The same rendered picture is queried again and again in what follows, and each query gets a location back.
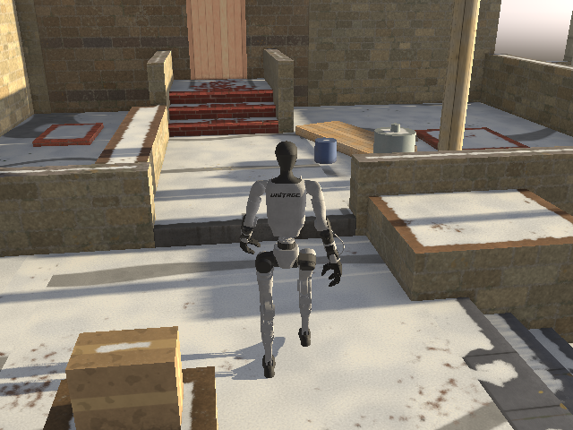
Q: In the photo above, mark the humanoid robot torso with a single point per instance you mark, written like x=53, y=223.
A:
x=286, y=205

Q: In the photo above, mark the right robot upper arm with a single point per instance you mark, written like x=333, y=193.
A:
x=313, y=188

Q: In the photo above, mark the right robot forearm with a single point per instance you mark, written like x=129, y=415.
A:
x=329, y=244

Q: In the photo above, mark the left robot foot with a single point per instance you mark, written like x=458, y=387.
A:
x=269, y=369

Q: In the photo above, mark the robot right hand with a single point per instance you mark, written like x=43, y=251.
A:
x=337, y=267

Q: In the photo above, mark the left robot forearm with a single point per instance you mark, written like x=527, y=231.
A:
x=246, y=232

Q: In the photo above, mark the left robot upper arm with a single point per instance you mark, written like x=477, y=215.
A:
x=253, y=204

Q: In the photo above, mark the robot left hand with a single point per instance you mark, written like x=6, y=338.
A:
x=246, y=248

